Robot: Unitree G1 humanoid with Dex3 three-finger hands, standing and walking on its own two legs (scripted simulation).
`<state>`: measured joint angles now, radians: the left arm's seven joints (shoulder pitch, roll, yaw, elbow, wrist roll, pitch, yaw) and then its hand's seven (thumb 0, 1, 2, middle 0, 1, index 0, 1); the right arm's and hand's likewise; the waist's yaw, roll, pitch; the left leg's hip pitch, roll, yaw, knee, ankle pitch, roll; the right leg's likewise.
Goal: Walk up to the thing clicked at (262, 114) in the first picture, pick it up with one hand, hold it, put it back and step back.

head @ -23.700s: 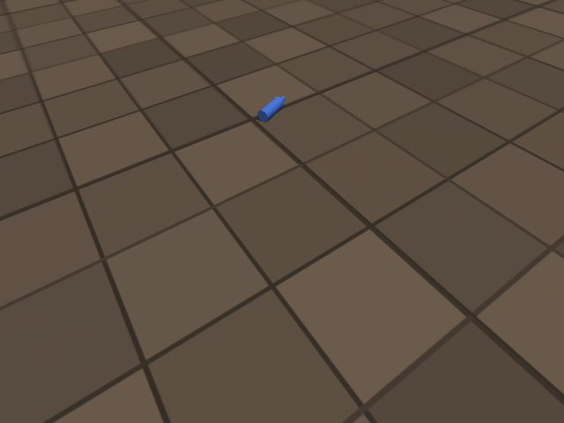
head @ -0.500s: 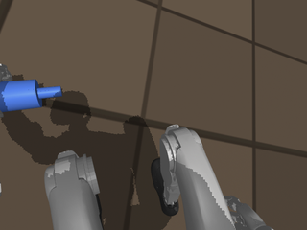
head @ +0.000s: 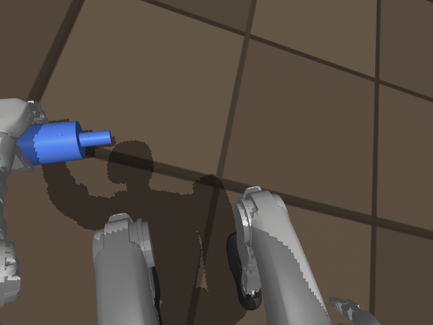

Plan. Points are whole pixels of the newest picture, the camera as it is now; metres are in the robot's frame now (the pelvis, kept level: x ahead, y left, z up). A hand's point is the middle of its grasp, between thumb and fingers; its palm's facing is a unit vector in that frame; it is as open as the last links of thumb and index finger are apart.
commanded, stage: lift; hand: left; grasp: from above
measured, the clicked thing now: (42, 144) +0.47 +0.29 -0.17
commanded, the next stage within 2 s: hold in 1.34 s
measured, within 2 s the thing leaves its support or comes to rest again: neither
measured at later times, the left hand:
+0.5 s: hand out of the picture +0.39 +0.29 +0.05, palm faces -0.43 -0.09 -0.90, open 10.2 cm
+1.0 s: hand out of the picture +0.34 +0.25 +0.22, palm faces -0.45 -0.10 -0.89, open 10.2 cm
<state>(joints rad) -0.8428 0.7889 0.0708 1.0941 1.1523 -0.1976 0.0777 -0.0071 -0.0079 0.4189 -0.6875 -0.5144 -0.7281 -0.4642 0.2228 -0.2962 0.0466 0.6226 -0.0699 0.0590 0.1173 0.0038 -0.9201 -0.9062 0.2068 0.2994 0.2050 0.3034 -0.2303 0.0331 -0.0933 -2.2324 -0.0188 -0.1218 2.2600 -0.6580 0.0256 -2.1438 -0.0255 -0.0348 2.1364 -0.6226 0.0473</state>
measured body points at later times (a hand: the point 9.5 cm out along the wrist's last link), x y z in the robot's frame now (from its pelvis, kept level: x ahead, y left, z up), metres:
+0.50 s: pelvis +0.01 -0.01 +0.14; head +0.17 +0.04 +0.56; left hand +0.41 +0.29 +0.10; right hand +0.14 -0.27 +0.02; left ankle +0.08 +0.11 -0.34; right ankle +0.12 -0.15 -0.34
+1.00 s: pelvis +0.04 -0.02 +0.29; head +0.11 +0.00 +0.74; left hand +0.36 +0.25 +0.27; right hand +0.15 -0.28 +0.17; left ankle +0.08 +0.11 -0.34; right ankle +0.12 -0.15 -0.34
